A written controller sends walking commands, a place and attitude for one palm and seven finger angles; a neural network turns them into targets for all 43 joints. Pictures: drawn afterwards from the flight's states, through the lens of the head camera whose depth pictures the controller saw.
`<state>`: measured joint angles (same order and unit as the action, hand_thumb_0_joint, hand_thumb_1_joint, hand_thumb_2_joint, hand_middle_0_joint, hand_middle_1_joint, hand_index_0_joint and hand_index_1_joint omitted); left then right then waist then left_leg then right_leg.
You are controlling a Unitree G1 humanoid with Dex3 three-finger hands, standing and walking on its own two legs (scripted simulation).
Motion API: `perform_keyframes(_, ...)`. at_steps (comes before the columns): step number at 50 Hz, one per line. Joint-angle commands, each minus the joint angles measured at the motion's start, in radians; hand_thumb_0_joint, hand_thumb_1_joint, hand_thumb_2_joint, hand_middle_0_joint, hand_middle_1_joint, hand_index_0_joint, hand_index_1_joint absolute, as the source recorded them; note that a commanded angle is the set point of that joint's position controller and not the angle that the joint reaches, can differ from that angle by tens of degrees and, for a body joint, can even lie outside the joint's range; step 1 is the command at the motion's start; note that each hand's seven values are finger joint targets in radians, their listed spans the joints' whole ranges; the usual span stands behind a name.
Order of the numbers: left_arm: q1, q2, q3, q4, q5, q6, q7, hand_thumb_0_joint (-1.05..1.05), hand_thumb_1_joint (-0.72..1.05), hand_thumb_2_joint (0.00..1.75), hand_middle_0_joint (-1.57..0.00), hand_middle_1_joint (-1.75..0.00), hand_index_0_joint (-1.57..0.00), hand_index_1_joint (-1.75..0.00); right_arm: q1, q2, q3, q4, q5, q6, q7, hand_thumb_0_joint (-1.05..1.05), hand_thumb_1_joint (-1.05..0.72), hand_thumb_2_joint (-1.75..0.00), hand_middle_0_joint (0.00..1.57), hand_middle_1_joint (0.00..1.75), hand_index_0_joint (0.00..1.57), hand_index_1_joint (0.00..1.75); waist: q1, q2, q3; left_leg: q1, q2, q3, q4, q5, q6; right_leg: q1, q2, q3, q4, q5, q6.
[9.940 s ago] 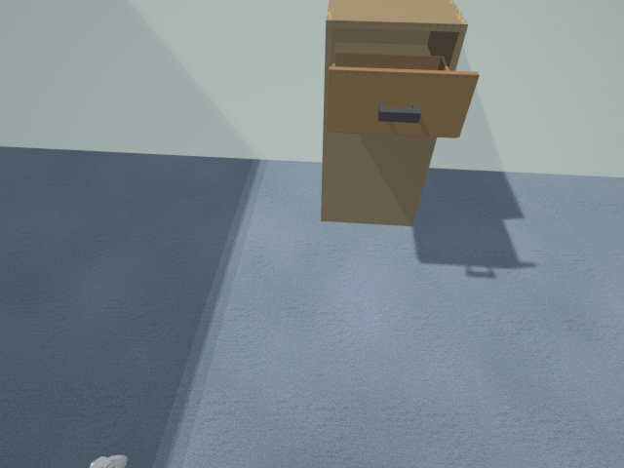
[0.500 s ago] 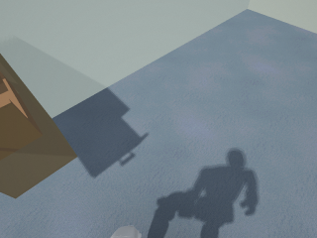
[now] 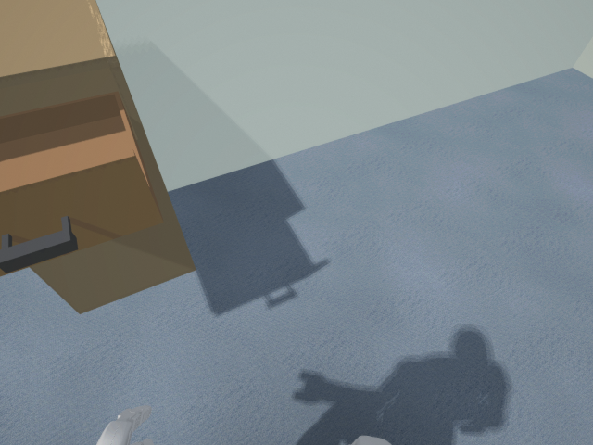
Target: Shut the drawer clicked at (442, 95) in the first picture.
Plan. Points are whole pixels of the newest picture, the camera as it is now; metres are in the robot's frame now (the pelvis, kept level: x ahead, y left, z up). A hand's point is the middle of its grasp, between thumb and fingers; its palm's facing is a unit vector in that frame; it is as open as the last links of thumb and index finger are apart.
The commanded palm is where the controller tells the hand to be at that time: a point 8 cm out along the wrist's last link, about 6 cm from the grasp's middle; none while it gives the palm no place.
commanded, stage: turn to face it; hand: left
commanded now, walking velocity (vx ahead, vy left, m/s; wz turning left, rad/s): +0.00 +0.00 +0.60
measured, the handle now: (37, 240) +0.41 +0.45 -0.02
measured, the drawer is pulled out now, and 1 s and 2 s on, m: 0.30 0.30 0.30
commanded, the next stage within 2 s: take the last steps up to it in 0.60 s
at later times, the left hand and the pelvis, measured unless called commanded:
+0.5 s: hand out of the picture -0.03 +0.17 -0.16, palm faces +0.33 -0.91 -0.27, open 7.4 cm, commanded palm none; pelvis -0.01 -0.04 +0.00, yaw +18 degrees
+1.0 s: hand out of the picture -0.04 +0.20 -0.16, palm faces +0.42 -0.88 -0.22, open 7.4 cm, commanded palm none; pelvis -0.01 +0.00 +0.00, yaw +24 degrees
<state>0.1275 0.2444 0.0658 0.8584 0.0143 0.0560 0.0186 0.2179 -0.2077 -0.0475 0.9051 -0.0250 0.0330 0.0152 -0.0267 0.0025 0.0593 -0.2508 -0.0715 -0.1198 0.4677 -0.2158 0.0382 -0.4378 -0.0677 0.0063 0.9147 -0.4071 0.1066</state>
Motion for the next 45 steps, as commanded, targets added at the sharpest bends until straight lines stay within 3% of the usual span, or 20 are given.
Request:
perform_keyframes(1,0.004,0.078,0.013,-0.096,-0.012,-0.039,0.008,0.00,0.90,0.90,-0.20,-0.30,-0.20,-0.30,0.009,-0.229,-0.072,-0.063,-0.001,-0.010,-0.023,0.00,-0.90,-0.90,0.20,0.30,0.20,0.30,0.002,0.160,-0.116,0.071,0.247,-0.301,-0.052,0.452,0.134,0.079,0.053,-0.010,-0.184,-0.016,-0.016)
perform_keyframes(4,0.105,0.105,0.021,-0.074,-0.015,-0.059,0.013,0.00,0.90,0.90,-0.20,-0.30,-0.20,-0.30,-0.018,-0.201,-0.071,-0.071,0.012,-0.009,-0.020,0.00,-0.90,-0.90,0.20,0.30,0.20,0.30,0.055,0.121,-0.153,-0.060,0.177,-0.285,0.047,0.342,0.063,0.333,0.038,-0.004,-0.504,0.201,-0.028)
perform_keyframes(5,0.140,0.172,0.033,-0.068,-0.005,-0.071,0.020,0.00,0.90,0.90,-0.20,-0.30,-0.20,-0.30,0.009,-0.142,-0.065,-0.075,0.023,-0.011,-0.013,0.00,-0.90,-0.90,0.20,0.30,0.20,0.30,0.065,-0.049,-0.189,-0.221,0.103,-0.197,0.181,0.084,-0.004,0.519,-0.131,0.144,-0.615,0.241,-0.069)
perform_keyframes(6,0.151,0.252,0.048,-0.069,0.008,-0.072,0.025,0.00,0.90,0.90,-0.20,-0.30,-0.20,-0.30,0.013,-0.093,-0.056,-0.098,0.021,-0.012,-0.014,0.00,-0.90,-0.90,0.20,0.30,0.20,0.30,0.073,-0.304,-0.177,-0.393,-0.040,0.019,0.422,-0.370,-0.087,0.554,-0.406,0.400,-0.628,0.397,-0.187)
perform_keyframes(7,0.148,0.245,0.040,-0.077,0.002,-0.063,0.026,0.00,0.90,0.90,-0.20,-0.30,-0.20,-0.30,0.001,-0.151,-0.071,-0.096,0.009,-0.004,-0.017,0.00,-0.90,-0.90,0.20,0.30,0.20,0.30,0.066,-0.202,-0.143,-0.350,0.016,-0.009,0.607,-0.399,-0.079,0.383,-0.449,0.357,-0.622,0.404,-0.253)
perform_keyframes(11,-0.002,0.114,0.010,-0.099,-0.002,-0.066,0.018,0.00,0.90,0.90,-0.20,-0.30,-0.20,-0.30,0.038,-0.130,-0.072,-0.031,-0.001,0.025,0.010,0.00,-0.90,-0.90,0.20,0.30,0.20,0.30,-0.010,-0.183,-0.005,-0.334,0.078,0.047,0.799,-0.158,-0.098,0.224,-0.236,0.069,-0.626,0.312,-0.194)
perform_keyframes(18,0.124,0.135,0.021,-0.041,0.010,-0.066,0.020,0.00,0.90,0.90,-0.20,-0.30,-0.20,-0.30,-0.051,-0.110,-0.056,-0.039,0.005,0.033,0.013,0.00,-0.90,-0.90,0.20,0.30,0.20,0.30,0.043,-0.169,0.008,-0.313,0.108,0.106,0.647,-0.158,-0.119,0.280,-0.267,-0.007,-0.627,0.321,-0.213)
perform_keyframes(23,0.184,0.166,0.033,0.000,0.020,-0.061,0.015,0.00,0.90,0.90,-0.20,-0.30,-0.20,-0.30,-0.119,-0.079,-0.033,-0.052,0.013,0.017,0.010,0.00,-0.90,-0.90,0.20,0.30,0.20,0.30,0.080,-0.202,-0.038,-0.202,0.097,0.174,0.384,-0.234,-0.104,0.332,-0.288,-0.044,-0.553,0.520,-0.237)
perform_keyframes(25,0.201,0.175,0.037,0.013,0.021,-0.059,0.014,0.00,0.90,0.90,-0.20,-0.30,-0.20,-0.30,-0.106,-0.072,-0.024,-0.051,0.017,0.004,0.004,0.00,-0.90,-0.90,0.20,0.30,0.20,0.30,0.084,-0.226,-0.079,-0.137,0.076,0.200,0.275,-0.235,-0.090,0.361,-0.287,-0.056,-0.496,0.641,-0.233)
perform_keyframes(27,0.188,0.176,0.037,0.027,0.014,-0.055,0.013,0.00,0.90,0.90,-0.20,-0.30,-0.20,-0.30,-0.050,-0.078,-0.023,-0.032,0.018,-0.006,-0.002,0.00,-0.90,-0.90,0.20,0.30,0.20,0.30,0.050,-0.215,-0.109,-0.016,0.061,0.214,0.102,-0.113,-0.078,0.337,-0.263,-0.092,-0.422,0.644,-0.189)
perform_keyframes(28,0.175,0.161,0.035,0.032,0.005,-0.051,0.011,0.00,0.90,0.90,-0.20,-0.30,-0.20,-0.30,0.001,-0.105,-0.027,-0.015,0.017,-0.015,-0.002,0.00,-0.90,-0.90,0.20,0.30,0.20,0.30,0.018,-0.147,-0.136,0.105,0.082,0.193,-0.051,0.030,-0.068,0.283,-0.241,-0.126,-0.329,0.575,-0.146)
perform_keyframes(29,0.194,0.117,0.027,0.015,-0.005,-0.045,0.008,0.00,0.90,0.90,-0.20,-0.30,-0.20,-0.30,0.043,-0.191,-0.044,-0.011,0.010,-0.028,-0.006,0.00,-0.90,-0.90,0.20,0.30,0.20,0.30,-0.005,0.074,-0.189,0.285,0.245,0.011,-0.104,0.266,-0.011,0.108,-0.160,-0.185,-0.153,0.325,-0.081)
perform_keyframes(30,0.163,0.048,0.001,-0.018,-0.006,-0.040,0.006,0.00,0.90,0.90,-0.20,-0.30,-0.20,-0.30,0.093,-0.279,-0.065,-0.006,0.011,-0.028,-0.016,0.00,-0.90,-0.90,0.20,0.30,0.20,0.30,-0.032,0.303,-0.192,0.351,0.469,-0.260,-0.104,0.721,0.118,-0.109,-0.050,-0.158,0.019,-0.240,-0.021)
perform_keyframes(31,0.121,0.073,0.000,-0.019,-0.001,-0.030,0.014,0.00,0.90,0.90,-0.20,-0.30,-0.20,-0.30,0.112,-0.284,-0.062,0.008,0.009,-0.016,-0.022,0.00,-0.90,-0.90,0.20,0.30,0.20,0.30,-0.045,0.214,-0.186,0.282,0.498,-0.203,-0.071,0.755,0.187,-0.072,-0.059,-0.063,0.117,-0.264,-0.041)
perform_keyframes(32,0.104,0.067,0.002,-0.010,0.001,-0.028,0.012,0.00,0.90,0.90,-0.20,-0.30,-0.20,-0.30,0.077,-0.240,-0.050,0.010,0.004,-0.021,-0.031,0.00,-0.90,-0.90,0.20,0.30,0.20,0.30,-0.028,0.166,-0.137,0.240,0.442,-0.146,-0.081,0.717,0.187,-0.085,-0.061,-0.046,0.151,-0.207,-0.043)
perform_keyframes(33,0.110,0.062,0.002,0.017,0.000,-0.027,0.012,0.00,0.90,0.90,-0.20,-0.30,-0.20,-0.30,0.029,-0.218,-0.043,0.006,0.004,-0.025,-0.041,0.00,-0.90,-0.90,0.20,0.30,0.20,0.30,-0.009,0.240,-0.128,0.233,0.396,-0.115,-0.070,0.734,0.167,-0.102,-0.063,-0.027,0.172,-0.158,-0.038)
perform_keyframes(34,0.105,0.079,0.005,0.034,-0.001,-0.025,0.009,0.00,0.90,0.90,-0.20,-0.30,-0.20,-0.30,-0.010,-0.190,-0.034,-0.003,0.005,-0.024,-0.044,0.00,-0.90,-0.90,0.20,0.30,0.20,0.30,0.000,0.207,-0.088,0.190,0.361,-0.082,-0.074,0.722,0.148,-0.089,-0.058,-0.020,0.195,-0.100,-0.036)
perform_keyframes(37,0.156,0.060,0.002,0.074,-0.001,-0.028,-0.002,0.00,0.90,0.90,-0.20,-0.30,-0.20,-0.30,-0.017,-0.158,-0.018,0.002,0.009,-0.037,-0.043,0.00,-0.90,-0.90,0.20,0.30,0.20,0.30,0.026,0.156,-0.077,0.167,0.301,-0.031,-0.123,0.560,0.120,-0.049,-0.031,-0.037,0.196,-0.003,-0.030)
perform_keyframes(42,0.122,0.049,-0.007,0.070,0.013,-0.037,-0.018,0.00,0.90,0.90,-0.20,-0.30,-0.20,-0.30,0.062,-0.143,-0.024,0.035,0.006,-0.050,-0.037,0.00,-0.90,-0.90,0.20,0.30,0.20,0.30,0.003,0.127,0.005,0.129,0.309,-0.124,-0.267,-0.068,0.147,-0.097,-0.028,-0.047,0.098,0.020,-0.043)
perform_keyframes(45,0.070,0.034,-0.009,0.050,0.014,-0.049,-0.025,0.00,0.90,0.90,-0.20,-0.30,-0.20,-0.30,0.098,-0.135,-0.032,0.056,-0.001,-0.058,-0.037,0.00,-0.90,-0.90,0.20,0.30,0.20,0.30,-0.012,0.116,0.037,0.112,0.326,-0.164,-0.297,-0.201,0.162,-0.085,-0.034,-0.047,-0.036,0.006,-0.054)
